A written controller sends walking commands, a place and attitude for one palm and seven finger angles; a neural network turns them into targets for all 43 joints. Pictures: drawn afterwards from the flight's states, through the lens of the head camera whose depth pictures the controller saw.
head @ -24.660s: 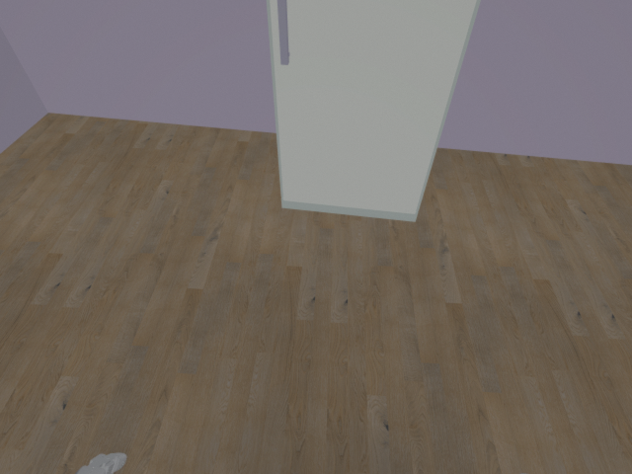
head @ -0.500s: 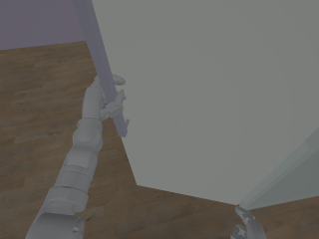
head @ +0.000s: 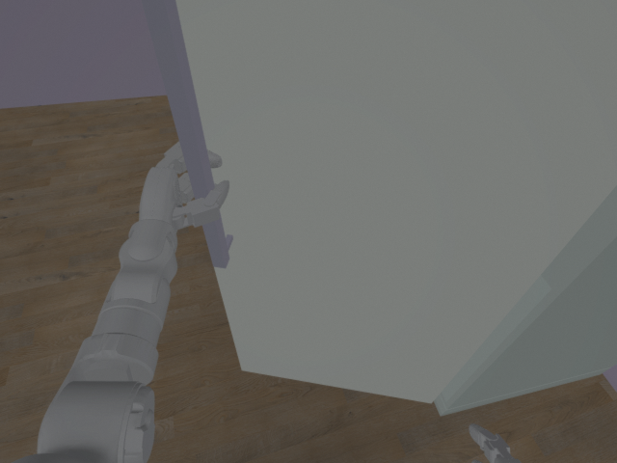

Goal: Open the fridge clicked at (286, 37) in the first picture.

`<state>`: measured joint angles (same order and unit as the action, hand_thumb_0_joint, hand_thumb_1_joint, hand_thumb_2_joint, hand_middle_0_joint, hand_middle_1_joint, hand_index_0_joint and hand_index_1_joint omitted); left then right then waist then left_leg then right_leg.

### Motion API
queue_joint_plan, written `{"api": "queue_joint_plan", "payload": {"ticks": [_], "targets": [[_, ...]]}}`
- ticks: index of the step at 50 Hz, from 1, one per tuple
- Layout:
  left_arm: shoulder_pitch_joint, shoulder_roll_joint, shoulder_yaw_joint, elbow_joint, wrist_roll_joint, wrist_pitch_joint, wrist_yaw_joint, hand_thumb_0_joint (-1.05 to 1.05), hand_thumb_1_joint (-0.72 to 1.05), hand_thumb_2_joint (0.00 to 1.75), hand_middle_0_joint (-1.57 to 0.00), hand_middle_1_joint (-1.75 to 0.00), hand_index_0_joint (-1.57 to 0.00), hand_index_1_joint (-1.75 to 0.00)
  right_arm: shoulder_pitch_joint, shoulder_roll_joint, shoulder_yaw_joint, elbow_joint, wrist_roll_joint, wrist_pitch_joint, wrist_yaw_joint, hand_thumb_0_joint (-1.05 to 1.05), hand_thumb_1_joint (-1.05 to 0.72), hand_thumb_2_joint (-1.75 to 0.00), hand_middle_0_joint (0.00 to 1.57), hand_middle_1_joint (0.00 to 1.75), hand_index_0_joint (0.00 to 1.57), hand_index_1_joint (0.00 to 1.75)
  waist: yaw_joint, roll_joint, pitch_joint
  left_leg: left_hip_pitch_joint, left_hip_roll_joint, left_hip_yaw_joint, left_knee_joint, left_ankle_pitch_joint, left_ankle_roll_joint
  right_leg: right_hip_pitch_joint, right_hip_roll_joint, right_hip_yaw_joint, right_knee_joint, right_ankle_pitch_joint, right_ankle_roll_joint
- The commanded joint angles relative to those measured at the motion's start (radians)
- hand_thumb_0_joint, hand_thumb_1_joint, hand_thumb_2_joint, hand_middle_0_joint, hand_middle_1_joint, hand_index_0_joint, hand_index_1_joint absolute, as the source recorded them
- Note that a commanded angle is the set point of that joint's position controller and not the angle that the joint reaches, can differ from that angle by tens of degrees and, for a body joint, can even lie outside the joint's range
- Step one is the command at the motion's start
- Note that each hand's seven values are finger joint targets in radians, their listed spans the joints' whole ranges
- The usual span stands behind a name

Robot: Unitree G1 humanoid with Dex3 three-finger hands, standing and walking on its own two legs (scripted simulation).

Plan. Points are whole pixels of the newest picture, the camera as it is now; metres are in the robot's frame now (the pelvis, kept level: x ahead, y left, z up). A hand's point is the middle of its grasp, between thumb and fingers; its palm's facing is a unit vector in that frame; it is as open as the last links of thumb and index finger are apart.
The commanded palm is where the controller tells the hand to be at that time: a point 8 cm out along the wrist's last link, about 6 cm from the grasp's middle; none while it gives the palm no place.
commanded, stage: loosen the grip on the handle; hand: left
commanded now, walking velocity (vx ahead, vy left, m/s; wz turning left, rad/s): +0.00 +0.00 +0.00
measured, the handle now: (200, 140) +0.46 +0.16 +0.19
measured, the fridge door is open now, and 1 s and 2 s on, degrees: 68 67 67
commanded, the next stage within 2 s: slip the hand off the handle in 0.44 s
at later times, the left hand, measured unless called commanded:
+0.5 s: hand (194, 208) +0.41 +0.17 +0.11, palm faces +0.09 -0.98 -0.15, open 14.3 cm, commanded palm +0.38 +0.21 +0.12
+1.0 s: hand (146, 213) +0.41 +0.23 +0.11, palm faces +0.10 -0.98 -0.16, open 14.7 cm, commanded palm +0.38 +0.28 +0.12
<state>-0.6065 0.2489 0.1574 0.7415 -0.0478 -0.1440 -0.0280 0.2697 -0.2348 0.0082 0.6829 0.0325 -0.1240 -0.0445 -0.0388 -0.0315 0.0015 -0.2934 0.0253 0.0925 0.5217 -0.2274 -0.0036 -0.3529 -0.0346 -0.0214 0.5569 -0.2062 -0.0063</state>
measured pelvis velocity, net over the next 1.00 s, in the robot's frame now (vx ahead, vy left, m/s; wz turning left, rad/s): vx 0.04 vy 0.01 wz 0.02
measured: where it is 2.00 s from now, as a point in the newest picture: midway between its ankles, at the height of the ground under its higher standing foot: outside the picture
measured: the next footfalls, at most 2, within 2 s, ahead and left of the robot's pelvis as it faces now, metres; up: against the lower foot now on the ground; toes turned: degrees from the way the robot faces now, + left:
none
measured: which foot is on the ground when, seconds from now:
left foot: down 0.00-1.00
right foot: down 0.00-1.00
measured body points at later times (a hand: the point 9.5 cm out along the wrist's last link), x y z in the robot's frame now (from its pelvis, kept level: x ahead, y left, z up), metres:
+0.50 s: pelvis +0.03 -0.01 +0.00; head +0.05 -0.01 +0.45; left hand +0.40 +0.22 +0.12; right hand +0.16 -0.26 -0.10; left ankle +0.03 +0.12 -0.73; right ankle +0.05 -0.12 -0.73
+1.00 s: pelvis +0.04 +0.01 -0.01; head +0.06 +0.01 +0.44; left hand +0.40 +0.29 +0.12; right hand +0.18 -0.24 -0.11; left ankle +0.03 +0.12 -0.73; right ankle +0.05 -0.12 -0.73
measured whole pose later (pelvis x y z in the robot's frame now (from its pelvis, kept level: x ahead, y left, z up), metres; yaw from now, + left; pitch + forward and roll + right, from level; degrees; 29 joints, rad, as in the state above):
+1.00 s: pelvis +0.04 +0.01 -0.01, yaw +1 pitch +5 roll +0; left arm -0.41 0.37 0.24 0.59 -0.12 -0.24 -0.19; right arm 0.27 -0.25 0.02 0.65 0.04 -0.09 -0.06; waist 0.00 0.00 -0.05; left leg -0.39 0.03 0.05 0.65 -0.34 0.01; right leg -0.41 -0.03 -0.05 0.63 -0.30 0.01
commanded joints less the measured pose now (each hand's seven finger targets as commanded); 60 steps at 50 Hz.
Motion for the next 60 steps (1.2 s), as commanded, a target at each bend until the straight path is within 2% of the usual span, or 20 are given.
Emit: {"api": "queue_joint_plan", "payload": {"ticks": [1,2,3,5,7,11,13,19,22,26,27,29,32,34,37,44,47,52,56,60], "targets": [[-0.35,0.175,0.032,-0.199,0.013,-0.168,0.042,0.0,-0.07,0.43,-0.45,-1.4,-0.45,-1.4,-0.067,-0.155,-0.043,-0.151,0.003,-0.08,0.007,0.0,-0.9,-0.9,0.2,0.3,0.2,0.3,0.022,-0.043,-0.194,-0.017,-0.004,-0.061,-0.087,-0.181,0.019,0.007,0.018,0.005,-0.088,-0.135,-0.024],[-0.342,0.21,0.056,-0.184,0.014,-0.186,0.043,0.0,-0.19,0.37,-0.45,-1.4,-0.45,-1.4,-0.067,-0.163,-0.047,-0.152,0.004,-0.077,0.005,0.0,-0.9,-0.9,0.2,0.3,0.2,0.3,0.019,-0.082,-0.176,-0.037,-0.006,-0.056,-0.08,-0.197,0.022,0.019,0.012,0.012,-0.101,-0.173,-0.02],[-0.357,0.174,0.007,-0.211,0.009,-0.197,0.032,0.0,-0.31,0.32,-0.45,-1.4,-0.45,-1.4,-0.07,-0.162,-0.043,-0.166,0.009,-0.082,0.007,0.0,-0.9,-0.9,0.2,0.3,0.2,0.3,0.016,-0.078,-0.202,-0.031,-0.013,-0.042,-0.075,-0.202,0.027,0.02,0.012,0.027,-0.107,-0.201,-0.017],[-0.352,0.218,0.026,-0.195,-0.004,-0.192,0.022,0.0,-0.55,0.2,-0.42,-1.37,-0.42,-1.37,-0.074,-0.165,-0.04,-0.166,0.015,-0.086,-0.001,0.0,-0.9,-0.9,0.2,0.3,0.2,0.3,0.022,-0.065,-0.193,-0.055,-0.024,-0.024,-0.059,-0.21,0.03,0.025,0.008,0.052,-0.123,-0.25,-0.015],[-0.363,0.238,0.044,-0.221,-0.009,-0.194,0.018,0.0,-0.55,0.2,-0.4,-1.33,-0.4,-1.33,-0.068,-0.166,-0.045,-0.16,0.015,-0.087,-0.006,0.0,-0.9,-0.9,0.2,0.3,0.2,0.3,0.028,-0.014,-0.22,-0.043,-0.027,-0.023,-0.05,-0.186,0.031,0.042,0.003,0.058,-0.121,-0.231,-0.017],[-0.317,0.229,0.043,-0.298,-0.037,-0.185,0.009,0.0,-0.55,0.2,-0.34,-1.27,-0.34,-1.27,-0.064,-0.162,-0.046,-0.163,0.015,-0.092,-0.01,0.0,-0.9,-0.9,0.2,0.3,0.2,0.3,0.033,-0.038,-0.262,-0.03,-0.028,-0.016,-0.031,-0.082,0.036,0.085,0.009,0.065,-0.118,-0.134,-0.009],[-0.339,0.313,0.104,-0.279,-0.031,-0.188,0.017,0.0,-0.55,0.2,-0.32,-1.23,-0.32,-1.23,-0.045,-0.174,-0.045,-0.139,0.01,-0.083,-0.018,0.0,-0.9,-0.9,0.2,0.3,0.2,0.3,0.017,-0.035,-0.251,-0.036,-0.025,-0.02,-0.025,-0.055,0.037,0.085,0.009,0.061,-0.109,-0.089,-0.003],[-0.282,0.232,0.057,-0.393,-0.045,-0.207,-0.012,0.0,-0.55,0.2,-0.25,-1.15,-0.25,-1.15,-0.028,-0.156,-0.057,-0.138,0.002,-0.078,-0.013,0.0,-0.9,-0.9,0.2,0.3,0.2,0.3,0.029,0.029,-0.412,0.038,-0.03,-0.025,0.015,0.137,0.035,0.155,0.021,0.037,-0.034,0.194,-0.008],[-0.232,0.184,0.029,-0.383,-0.053,-0.192,-0.025,0.0,-0.55,0.2,-0.25,-1.15,-0.25,-1.15,-0.019,-0.158,-0.057,-0.13,0.004,-0.075,-0.008,0.0,-0.9,-0.9,0.2,0.3,0.2,0.3,0.015,0.013,-0.359,0.044,-0.026,-0.039,0.024,0.183,0.033,0.124,0.024,0.011,-0.025,0.246,-0.008],[-0.197,0.162,0.007,-0.431,-0.049,-0.168,-0.024,0.0,-0.55,0.2,-0.25,-1.15,-0.25,-1.15,-0.023,-0.154,-0.059,-0.142,0.009,-0.067,0.001,0.0,-0.9,-0.9,0.2,0.3,0.2,0.3,0.019,0.017,-0.345,0.045,-0.021,-0.042,0.027,0.167,0.028,0.085,0.027,0.004,-0.02,0.215,-0.005],[-0.164,0.351,0.178,-0.325,-0.034,-0.157,-0.01,0.0,-0.55,0.2,-0.25,-1.15,-0.25,-1.15,-0.006,-0.178,-0.059,-0.121,0.001,-0.05,-0.01,0.0,-0.9,-0.9,0.2,0.3,0.2,0.3,0.035,-0.033,-0.304,-0.003,-0.021,-0.048,0.029,0.155,0.03,0.105,0.022,0.008,-0.021,0.213,-0.004],[-0.146,0.274,0.115,-0.374,-0.039,-0.157,-0.034,0.0,-0.55,0.2,-0.25,-1.15,-0.25,-1.15,-0.026,-0.154,-0.048,-0.155,0.007,-0.035,-0.007,0.0,-0.9,-0.9,0.2,0.3,0.2,0.3,0.044,-0.018,-0.329,-0.011,-0.026,-0.038,0.023,0.174,0.031,0.132,0.019,0.013,-0.011,0.247,-0.004],[-0.197,0.294,0.126,-0.463,-0.049,-0.181,-0.058,0.0,-0.55,0.2,-0.25,-1.15,-0.25,-1.15,-0.035,-0.15,-0.05,-0.163,0.004,-0.03,-0.014,0.0,-0.9,-0.9,0.2,0.3,0.2,0.3,0.042,0.068,-0.376,0.045,-0.023,-0.044,0.036,0.233,0.029,0.143,0.023,0.01,0.006,0.287,-0.012],[-0.159,0.252,0.097,-0.493,-0.066,-0.191,-0.081,0.0,-0.55,0.2,-0.25,-1.15,-0.25,-1.15,-0.029,-0.145,-0.051,-0.166,0.006,-0.036,-0.012,0.0,-0.9,-0.9,0.2,0.3,0.2,0.3,0.038,0.067,-0.406,0.082,-0.015,-0.049,0.047,0.292,0.026,0.125,0.031,0.0,0.017,0.315,-0.013],[-0.131,0.239,0.087,-0.431,-0.077,-0.177,-0.11,0.0,-0.55,0.2,-0.25,-1.15,-0.25,-1.15,-0.026,-0.155,-0.05,-0.158,0.009,-0.034,-0.017,0.0,-0.9,-0.9,0.2,0.3,0.2,0.3,0.021,0.046,-0.316,0.055,-0.011,-0.058,0.049,0.256,0.025,0.076,0.033,-0.009,0.007,0.272,-0.011],[-0.215,0.305,0.118,-0.39,-0.085,-0.151,-0.14,0.0,-0.55,0.2,-0.25,-1.15,-0.25,-1.15,-0.022,-0.164,-0.043,-0.152,0.016,-0.019,-0.029,0.0,-0.9,-0.9,0.2,0.3,0.2,0.3,0.009,0.042,-0.298,0.021,-0.014,-0.075,0.044,0.144,0.023,0.031,0.032,-0.009,-0.002,0.151,-0.014],[-0.203,0.36,0.174,-0.398,-0.088,-0.175,-0.15,0.0,-0.55,0.2,-0.25,-1.15,-0.25,-1.15,-0.014,-0.168,-0.045,-0.155,0.008,-0.016,-0.033,0.0,-0.9,-0.9,0.2,0.3,0.2,0.3,0.028,0.059,-0.354,0.033,-0.014,-0.076,0.053,0.177,0.025,0.062,0.034,-0.005,0.01,0.177,-0.017],[-0.175,0.403,0.211,-0.33,-0.096,-0.19,-0.187,0.0,-0.55,0.2,-0.25,-1.15,-0.25,-1.15,-0.005,-0.172,-0.043,-0.156,0.01,-0.009,-0.034,0.0,-0.9,-0.9,0.2,0.3,0.2,0.3,0.031,0.066,-0.324,-0.002,-0.011,-0.078,0.053,0.161,0.022,0.05,0.038,-0.008,0.016,0.156,-0.02],[-0.196,0.41,0.204,-0.299,-0.102,-0.178,-0.214,0.0,-0.55,0.2,-0.25,-1.15,-0.25,-1.15,0.003,-0.176,-0.04,-0.163,0.014,-0.006,-0.037,0.0,-0.9,-0.9,0.2,0.3,0.2,0.3,0.021,0.098,-0.312,-0.009,-0.012,-0.084,0.05,0.119,0.02,0.01,0.04,-0.011,0.015,0.109,-0.02],[-0.085,0.329,0.159,-0.367,-0.131,-0.177,-0.239,0.0,-0.55,0.2,-0.25,-1.15,-0.25,-1.15,0.001,-0.172,-0.045,-0.188,0.015,-0.014,-0.03,0.0,-0.9,-0.9,0.2,0.3,0.2,0.3,0.039,0.09,-0.346,0.016,-0.009,-0.087,0.053,0.159,0.018,0.029,0.043,-0.02,0.021,0.134,-0.023]]}}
